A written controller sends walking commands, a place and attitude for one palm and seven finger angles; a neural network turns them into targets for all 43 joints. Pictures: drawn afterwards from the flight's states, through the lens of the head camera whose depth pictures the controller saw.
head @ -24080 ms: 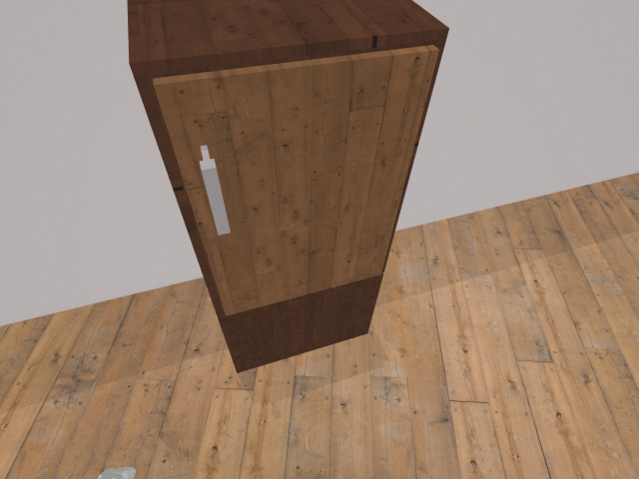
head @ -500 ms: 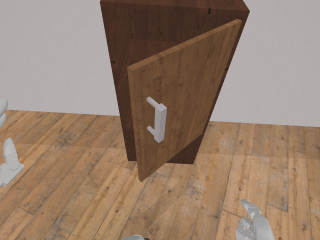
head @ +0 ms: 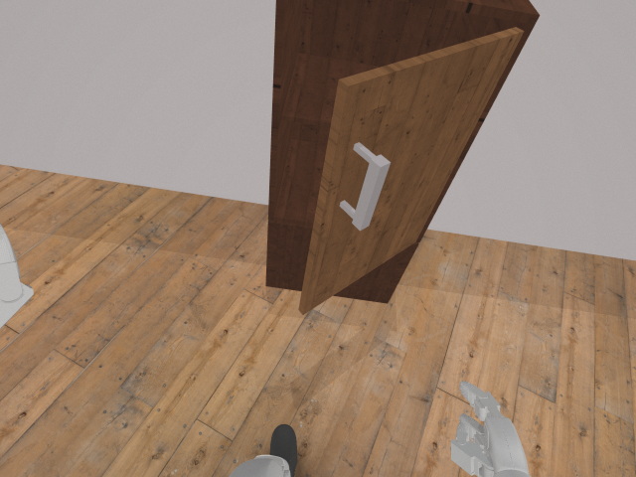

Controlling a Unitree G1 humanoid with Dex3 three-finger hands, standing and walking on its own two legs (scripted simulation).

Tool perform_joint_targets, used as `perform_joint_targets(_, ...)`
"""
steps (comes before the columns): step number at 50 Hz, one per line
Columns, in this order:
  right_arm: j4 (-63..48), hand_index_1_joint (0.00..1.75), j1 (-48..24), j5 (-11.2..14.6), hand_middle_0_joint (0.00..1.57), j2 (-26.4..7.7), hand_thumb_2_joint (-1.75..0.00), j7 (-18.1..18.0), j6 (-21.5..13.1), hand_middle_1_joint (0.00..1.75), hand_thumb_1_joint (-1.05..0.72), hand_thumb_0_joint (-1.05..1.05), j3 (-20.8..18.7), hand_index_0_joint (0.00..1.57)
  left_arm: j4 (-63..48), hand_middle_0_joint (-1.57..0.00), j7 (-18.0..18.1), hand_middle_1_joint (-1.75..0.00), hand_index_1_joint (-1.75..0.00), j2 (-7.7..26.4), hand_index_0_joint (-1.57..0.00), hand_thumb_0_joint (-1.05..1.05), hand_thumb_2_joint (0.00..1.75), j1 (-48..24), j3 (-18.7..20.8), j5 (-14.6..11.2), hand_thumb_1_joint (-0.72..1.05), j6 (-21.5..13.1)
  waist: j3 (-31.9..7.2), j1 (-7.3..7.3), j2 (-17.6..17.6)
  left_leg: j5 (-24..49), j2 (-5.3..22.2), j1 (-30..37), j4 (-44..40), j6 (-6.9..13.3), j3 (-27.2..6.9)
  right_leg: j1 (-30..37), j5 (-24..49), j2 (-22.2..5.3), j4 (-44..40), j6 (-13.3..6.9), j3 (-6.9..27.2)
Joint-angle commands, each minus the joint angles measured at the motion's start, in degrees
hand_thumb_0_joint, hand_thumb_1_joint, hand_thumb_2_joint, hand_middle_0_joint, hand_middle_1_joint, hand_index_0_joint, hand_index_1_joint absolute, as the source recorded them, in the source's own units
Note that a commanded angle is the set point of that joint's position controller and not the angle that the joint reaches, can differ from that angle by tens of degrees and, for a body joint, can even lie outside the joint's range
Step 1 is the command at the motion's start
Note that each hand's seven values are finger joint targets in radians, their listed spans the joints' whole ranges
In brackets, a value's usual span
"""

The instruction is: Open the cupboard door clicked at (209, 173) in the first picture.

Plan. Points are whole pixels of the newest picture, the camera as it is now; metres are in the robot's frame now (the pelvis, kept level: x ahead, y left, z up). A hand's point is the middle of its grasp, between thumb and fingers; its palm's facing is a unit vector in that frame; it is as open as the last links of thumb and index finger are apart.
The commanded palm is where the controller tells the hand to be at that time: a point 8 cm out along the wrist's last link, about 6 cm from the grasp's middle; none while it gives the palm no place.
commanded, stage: stop stepping back and stand still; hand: left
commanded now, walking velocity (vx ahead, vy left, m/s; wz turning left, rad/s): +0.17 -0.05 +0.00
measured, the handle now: (360, 187) +0.53 -0.02 +0.06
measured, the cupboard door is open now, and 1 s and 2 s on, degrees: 44 44 44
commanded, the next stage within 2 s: let the arm hang, fingers relaxed in 1.96 s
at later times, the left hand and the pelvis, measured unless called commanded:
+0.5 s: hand out of the picture +0.04 +0.29 +0.20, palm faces +0.18 -0.82 -0.55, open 7.4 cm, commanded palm +0.00 +0.37 +0.19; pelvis -0.17 +0.08 +0.02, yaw -4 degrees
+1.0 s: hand out of the picture -0.02 +0.34 +0.21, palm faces +0.33 -0.75 -0.58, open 7.4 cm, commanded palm -0.07 +0.39 +0.19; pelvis -0.24 +0.11 +0.00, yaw -7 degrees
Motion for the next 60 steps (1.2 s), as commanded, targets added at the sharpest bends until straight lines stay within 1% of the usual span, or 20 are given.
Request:
perform_joint_targets(1, -7.4, 0.30, -3.3, -0.2, 0.20, -7.7, -0.90, -0.4, -3.9, 0.30, -0.90, 0.00, -3.1, 0.20, -12.8, -0.20, 0.8, -0.30, -0.30, 9.1, -0.20, 0.00, 0.90, 2.0, 5.8, -1.7, 0.90, -3.2, -16.6, 1.61, 14.3, -22.7, 5.8, 19.4, -11.7, -13.0, -2.9, 6.7, -6.3, 2.1, -26.0, -2.7, -7.6)
perform_joint_targets(4, -3.8, 0.30, -2.3, 0.9, 0.20, -8.9, -0.90, -0.3, -3.2, 0.30, -0.90, 0.00, -3.2, 0.20, -13.6, -0.20, 0.9, -0.30, -0.30, 12.0, -0.20, 0.00, 0.90, 0.4, 6.9, -0.6, 0.90, -4.2, -3.2, 0.73, -19.3, -23.2, -1.3, 20.3, 52.3, -9.8, -10.0, -25.1, 4.0, -25.6, -52.3, -14.3, 20.7)
perform_joint_targets(6, -6.0, 0.30, -2.6, -0.3, 0.20, -8.2, -0.90, 0.7, -3.4, 0.30, -0.90, 0.00, -0.7, 0.20, -19.1, -0.20, 0.9, -0.30, -0.30, 18.5, -0.20, 0.00, 0.90, -8.5, 12.2, -1.2, 0.90, -3.6, -5.8, -1.94, -9.0, -23.2, 1.3, 5.1, 52.5, -6.8, -13.9, -11.4, 24.5, -28.8, -46.3, -15.9, 21.4)
perform_joint_targets(9, -4.5, 0.30, -1.6, 1.1, 0.20, -10.2, -0.90, -2.5, -3.8, 0.30, -0.90, 0.00, -2.6, 0.20, -6.2, -0.20, 0.6, -0.30, -0.30, 7.5, -0.20, 0.00, 0.90, -13.2, 3.5, 0.5, 0.90, 0.2, -0.3, -4.17, 0.2, -11.0, -1.4, 24.3, 18.6, -4.0, -8.3, -10.6, 30.7, -14.9, -26.1, -4.0, 7.6)
perform_joint_targets(11, -6.1, 0.30, -1.5, 0.1, 0.20, -11.2, -0.90, -2.6, -5.1, 0.30, -0.90, 0.00, -1.4, 0.20, -4.3, -0.20, 0.1, -0.30, -0.30, 6.8, -0.20, 0.00, 0.90, -13.2, 1.6, 0.2, 0.90, 0.9, -1.8, -3.74, 28.0, 0.1, 13.3, 23.6, 0.0, 2.4, -31.2, -12.2, -0.3, -4.4, 2.2, 2.0, 1.3)
perform_joint_targets(13, -5.2, 0.30, -2.4, -1.1, 0.20, -8.8, -0.90, -1.6, -6.4, 0.30, -0.90, 0.00, 0.0, 0.20, -6.3, -0.20, 0.0, -0.30, -0.30, 10.0, -0.20, 0.00, 0.90, -18.0, 2.3, 1.2, 0.90, -1.6, -3.1, -2.79, 14.2, -22.6, 15.1, 15.6, -9.7, -1.9, -40.8, -10.4, 0.6, -4.1, 8.6, 0.5, 9.2)
perform_joint_targets(17, -8.6, 0.30, -5.4, -1.0, 0.20, -9.4, -0.90, 0.3, -4.5, 0.30, -0.90, 0.00, -1.9, 0.20, -14.5, -0.20, -0.6, -0.30, -0.30, 6.2, -0.20, 0.00, 0.90, 3.4, 3.3, 0.4, 0.90, -0.5, -5.9, 1.11, 12.9, -44.3, 6.5, 4.2, -19.3, -15.8, -16.8, 2.3, 9.0, 1.1, 4.1, 0.0, -1.7)
perform_joint_targets(20, -9.6, 0.30, -5.0, -1.8, 0.20, -7.6, -0.90, 0.8, -2.9, 0.30, -0.90, 0.00, -2.6, 0.20, -19.4, -0.20, -0.1, -0.30, -0.30, 8.2, -0.20, 0.00, 0.90, 12.4, 5.9, 1.0, 0.90, -0.1, -8.1, 2.12, 21.8, -40.1, 4.3, -3.8, -19.6, -12.2, -5.1, 13.9, 8.2, 1.7, -2.3, -0.6, -8.0)
perform_joint_targets(24, -8.3, 0.30, -2.0, -0.3, 0.20, -5.5, -0.90, -1.2, -0.8, 0.30, -0.90, 0.00, -2.7, 0.20, -14.1, -0.20, 1.0, -0.30, -0.30, 11.9, -0.20, 0.00, 0.90, 13.5, 9.6, 1.1, 0.90, 1.5, -10.8, 3.30, -6.8, -29.3, -0.8, -3.9, 22.8, -10.1, 7.1, 16.0, -3.6, -7.3, -31.5, -7.5, -2.4)
perform_joint_targets(25, -7.8, 0.30, -3.5, 1.6, 0.20, -6.7, -0.90, -2.4, -0.6, 0.30, -0.90, 0.00, -3.2, 0.20, -14.3, -0.20, 0.9, -0.30, -0.30, 11.1, -0.20, 0.00, 0.90, 7.4, 8.5, 1.7, 0.90, 1.8, -3.3, 1.75, -24.9, -31.4, -3.1, -3.8, 59.6, -8.6, -2.7, -9.4, 1.9, -21.8, -42.8, -13.5, 14.8)
perform_joint_targets(27, -5.0, 0.30, -2.3, -0.2, 0.20, -10.4, -0.90, -2.8, -1.1, 0.30, -0.90, 0.00, -4.0, 0.20, -13.1, -0.20, -0.1, -0.30, -0.30, 18.2, -0.20, 0.00, 0.90, -5.5, 13.2, 0.6, 0.90, 1.0, 1.7, -4.33, -14.6, -24.0, 0.4, -10.3, 80.7, -6.0, -14.7, -28.8, -13.8, -32.9, -53.9, -17.5, 32.3)
perform_joint_targets(29, -7.8, 0.30, -2.5, -1.6, 0.20, -6.0, -0.90, -1.9, -1.1, 0.30, -0.90, 0.00, -1.4, 0.20, 2.8, -0.20, -0.1, -0.30, -0.30, 17.4, -0.20, 0.00, 0.90, -14.7, 12.9, 0.9, 0.90, -0.9, -1.2, -7.00, -11.0, -18.3, 5.4, 5.4, 62.5, -6.8, -7.4, -34.0, -24.0, -26.5, -55.1, 1.0, 19.0)
perform_joint_targets(32, -5.0, 0.30, -5.0, -0.1, 0.20, -8.9, -0.90, -5.1, -2.6, 0.30, -0.90, 0.00, -3.0, 0.20, 5.1, -0.20, 0.1, -0.30, -0.30, 6.9, -0.20, 0.00, 0.90, -12.3, 2.1, 2.2, 0.90, -0.4, 2.9, -1.06, -0.3, -30.9, 3.0, 8.3, 36.8, -2.7, -2.0, -21.2, -20.3, -22.8, -46.6, -9.0, 19.2)
perform_joint_targets(35, -5.2, 0.30, 0.1, -0.9, 0.20, -7.9, -0.90, -5.3, -3.7, 0.30, -0.90, 0.00, -1.0, 0.20, -1.7, -0.20, 1.1, -0.30, -0.30, 1.9, -0.20, 0.00, 0.90, -9.7, -4.5, 2.1, 0.90, -0.7, -0.7, -3.20, 7.0, -30.7, -2.3, 20.7, 5.4, -2.5, 2.4, -10.6, -4.9, -13.6, -29.5, -4.6, 6.0)
perform_joint_targets(37, -8.1, 0.30, 0.7, -0.9, 0.20, -9.6, -0.90, -4.2, -4.6, 0.30, -0.90, 0.00, -1.6, 0.20, -11.4, -0.20, 1.6, -0.30, -0.30, 4.5, -0.20, 0.00, 0.90, -12.3, -2.3, 2.6, 0.90, -3.5, 1.2, -3.00, 22.3, -28.8, 19.3, 28.4, -5.4, 4.9, -32.2, -26.8, 0.6, -6.1, -0.8, 1.6, -2.7)
perform_joint_targets(38, -8.6, 0.30, -0.6, -1.1, 0.20, -9.6, -0.90, -3.5, -4.2, 0.30, -0.90, 0.00, -2.0, 0.20, -12.4, -0.20, 1.3, -0.30, -0.30, 8.8, -0.20, 0.00, 0.90, -12.7, 1.1, 3.2, 0.90, -4.8, 3.2, -2.62, 10.4, -23.3, 24.0, 23.9, -8.2, 8.6, -36.5, -28.1, 5.3, -8.2, 5.1, 1.4, 2.3)
perform_joint_targets(45, -7.7, 0.30, -0.8, -1.1, 0.20, -8.6, -0.90, -1.5, -2.9, 0.30, -0.90, 0.00, -3.1, 0.20, -11.3, -0.20, 0.5, -0.30, -0.30, 8.2, -0.20, 0.00, 0.90, 1.3, 6.4, 2.1, 0.90, -4.1, 1.2, -0.85, 20.1, -21.9, 14.5, 9.7, -4.7, 3.1, -8.0, -6.0, 11.2, -8.8, -11.3, 1.5, -2.3)
perform_joint_targets(49, -7.8, 0.30, -0.1, -0.5, 0.20, -8.8, -0.90, -2.3, -0.9, 0.30, -0.90, 0.00, -3.0, 0.20, -1.7, -0.20, 1.1, -0.30, -0.30, 6.6, -0.20, 0.00, 0.90, 3.3, 6.4, 1.7, 0.90, -1.9, -2.5, -0.31, 9.5, -25.9, 11.8, 4.7, 7.2, 1.4, -5.0, 11.0, 10.0, -4.4, -25.5, 1.3, -6.6)
perform_joint_targets(52, -9.0, 0.30, -3.5, 1.5, 0.20, -8.0, -0.90, -2.5, -0.4, 0.30, -0.90, 0.00, -3.1, 0.20, 2.4, -0.20, 1.5, -0.30, -0.30, 8.9, -0.20, 0.00, 0.90, 2.9, 6.8, 1.2, 0.90, 0.5, -4.2, -0.04, -20.8, -34.7, -2.0, -12.8, 51.1, -3.1, -4.8, 16.4, 19.0, -28.1, -44.1, -10.0, 34.4)
perform_joint_targets(60, -7.0, 0.30, -4.7, 0.2, 0.20, -7.8, -0.90, -2.4, -1.0, 0.30, -0.90, 0.00, -2.4, 0.20, -6.2, -0.20, 2.2, -0.30, -0.30, 7.5, -0.20, 0.00, 0.90, 0.9, 5.6, 1.9, 0.90, -5.0, -5.6, -1.37, -8.4, -18.3, 0.6, 4.1, 33.1, -4.7, -2.6, 8.5, 45.9, -21.9, -38.6, -5.8, 8.0)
